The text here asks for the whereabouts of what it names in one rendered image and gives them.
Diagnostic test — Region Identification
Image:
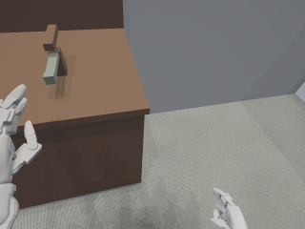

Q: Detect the robot left hand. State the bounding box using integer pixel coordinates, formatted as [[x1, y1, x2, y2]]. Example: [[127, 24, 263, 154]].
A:
[[0, 84, 42, 184]]

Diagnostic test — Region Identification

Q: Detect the counter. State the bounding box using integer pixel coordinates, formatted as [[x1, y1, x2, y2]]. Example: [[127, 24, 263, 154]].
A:
[[0, 0, 151, 210]]

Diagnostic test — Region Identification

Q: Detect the robot left forearm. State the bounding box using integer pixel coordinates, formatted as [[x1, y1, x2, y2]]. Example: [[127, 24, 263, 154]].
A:
[[0, 183, 19, 229]]

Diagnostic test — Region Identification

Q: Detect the robot right hand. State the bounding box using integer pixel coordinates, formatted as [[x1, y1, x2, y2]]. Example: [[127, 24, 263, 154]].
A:
[[211, 188, 248, 229]]

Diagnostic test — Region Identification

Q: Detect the tap lever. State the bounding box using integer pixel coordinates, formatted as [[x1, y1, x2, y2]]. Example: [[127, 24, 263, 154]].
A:
[[43, 52, 60, 85]]

